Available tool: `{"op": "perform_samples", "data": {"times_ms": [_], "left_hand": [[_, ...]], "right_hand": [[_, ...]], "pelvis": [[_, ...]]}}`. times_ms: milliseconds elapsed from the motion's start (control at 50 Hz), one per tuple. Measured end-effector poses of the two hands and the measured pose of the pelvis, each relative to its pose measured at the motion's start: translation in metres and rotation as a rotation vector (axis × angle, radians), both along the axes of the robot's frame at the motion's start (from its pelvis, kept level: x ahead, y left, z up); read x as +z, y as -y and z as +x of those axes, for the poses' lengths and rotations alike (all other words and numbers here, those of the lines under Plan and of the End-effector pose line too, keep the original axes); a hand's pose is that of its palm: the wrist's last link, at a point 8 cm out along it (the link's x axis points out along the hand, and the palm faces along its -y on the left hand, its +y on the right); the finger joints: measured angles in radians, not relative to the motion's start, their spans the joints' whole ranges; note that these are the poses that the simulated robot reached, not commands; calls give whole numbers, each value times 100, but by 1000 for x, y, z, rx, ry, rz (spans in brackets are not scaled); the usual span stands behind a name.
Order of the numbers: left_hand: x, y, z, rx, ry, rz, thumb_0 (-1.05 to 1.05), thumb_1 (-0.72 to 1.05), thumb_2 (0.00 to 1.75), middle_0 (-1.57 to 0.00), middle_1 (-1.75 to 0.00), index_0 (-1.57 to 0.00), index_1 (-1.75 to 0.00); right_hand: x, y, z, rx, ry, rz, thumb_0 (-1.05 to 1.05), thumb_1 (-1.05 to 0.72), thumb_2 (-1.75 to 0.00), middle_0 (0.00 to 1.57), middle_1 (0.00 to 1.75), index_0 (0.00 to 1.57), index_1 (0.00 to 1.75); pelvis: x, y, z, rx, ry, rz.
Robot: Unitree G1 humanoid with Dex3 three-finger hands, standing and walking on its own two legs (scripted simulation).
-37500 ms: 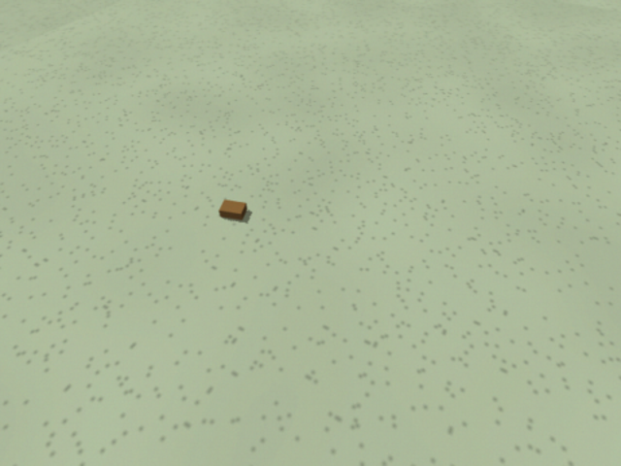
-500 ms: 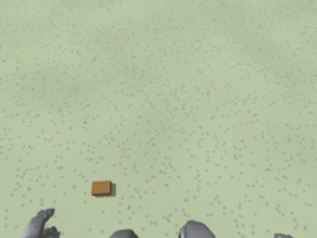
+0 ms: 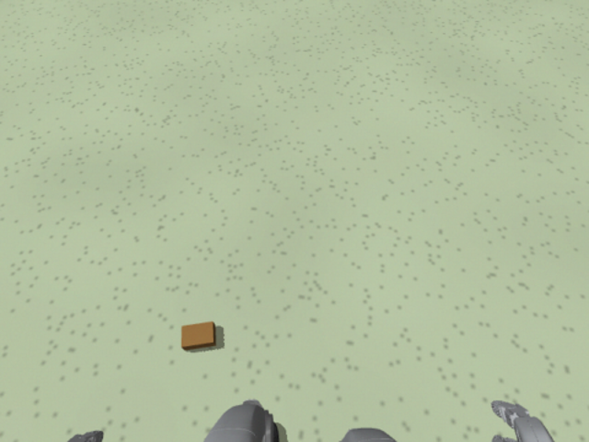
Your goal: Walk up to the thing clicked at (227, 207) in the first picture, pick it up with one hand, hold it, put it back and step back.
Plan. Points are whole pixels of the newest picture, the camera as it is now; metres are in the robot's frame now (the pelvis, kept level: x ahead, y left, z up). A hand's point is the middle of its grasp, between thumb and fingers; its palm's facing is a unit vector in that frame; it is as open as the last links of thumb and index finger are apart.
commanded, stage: step back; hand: left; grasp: from above
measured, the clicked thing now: (198, 335) +0.47 +0.33 -0.73
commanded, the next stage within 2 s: none
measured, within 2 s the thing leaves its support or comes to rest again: neither
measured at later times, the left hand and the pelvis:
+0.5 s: hand out of the picture -0.04 +0.28 -0.14, palm faces +0.06 -0.93 -0.36, open 7.4 cm; pelvis -0.14 +0.01 +0.01, yaw +3 degrees
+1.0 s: hand out of the picture -0.20 +0.26 -0.14, palm faces +0.05 -0.91 -0.40, open 7.4 cm; pelvis -0.32 -0.02 -0.01, yaw +4 degrees
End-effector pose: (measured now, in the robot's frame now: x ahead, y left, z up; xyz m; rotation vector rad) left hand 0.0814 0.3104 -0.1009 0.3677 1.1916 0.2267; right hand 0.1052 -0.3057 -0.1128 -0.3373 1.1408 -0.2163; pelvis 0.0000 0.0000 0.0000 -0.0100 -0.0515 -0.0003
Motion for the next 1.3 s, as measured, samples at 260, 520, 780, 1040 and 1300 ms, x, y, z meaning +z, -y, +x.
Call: {"op": "perform_samples", "data": {"times_ms": [260,520,780,1040,1300], "left_hand": [[6,-8,-48,25,133,-4,1,91,90,-20,-30,-21,-30],[-4,-16,-137,45,69,-36,1,91,90,-20,-30,-20,-30],[1,21,-264,23,-23,5,1,91,90,-20,-30,-21,-30],[-6,11,-304,35,116,2,1,91,90,-20,-30,-21,-30],[-10,43,-414,-3,25,-14,1,91,90,-20,-30,-20,-30]], "right_hand": [[9,3,-80,73,-98,-68,1,-91,-90,20,30,20,30],[36,-14,-138,84,9,-78,1,-90,-90,21,30,21,30],[12,35,-223,28,49,-43,1,-91,-90,21,30,20,30],[5,21,-354,71,-114,-54,1,-91,-90,20,30,20,30],[24,57,-409,67,56,-78,1,-90,-90,21,30,21,30]], "pelvis": [[1,-9,-68,82,-20,9],[11,-9,-147,37,-12,-23],[0,23,-241,-9,-4,14],[-5,19,-330,71,6,29],[-2,51,-426,-14,-15,-8]]}}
